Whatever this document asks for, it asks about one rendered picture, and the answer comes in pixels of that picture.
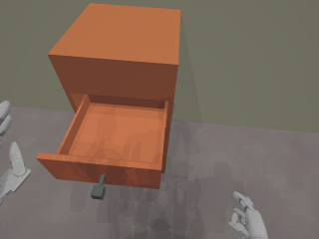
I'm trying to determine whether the robot right hand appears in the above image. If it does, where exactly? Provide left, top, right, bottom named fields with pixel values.
left=228, top=191, right=268, bottom=239

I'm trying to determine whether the handle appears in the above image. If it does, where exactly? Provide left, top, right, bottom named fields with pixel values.
left=91, top=174, right=106, bottom=200

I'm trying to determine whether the robot left hand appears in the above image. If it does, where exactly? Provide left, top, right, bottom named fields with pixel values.
left=0, top=101, right=31, bottom=205

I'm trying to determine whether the cabinet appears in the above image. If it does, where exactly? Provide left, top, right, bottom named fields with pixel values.
left=47, top=3, right=180, bottom=174

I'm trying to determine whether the drawer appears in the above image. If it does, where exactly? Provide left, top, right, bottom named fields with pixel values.
left=36, top=94, right=167, bottom=189

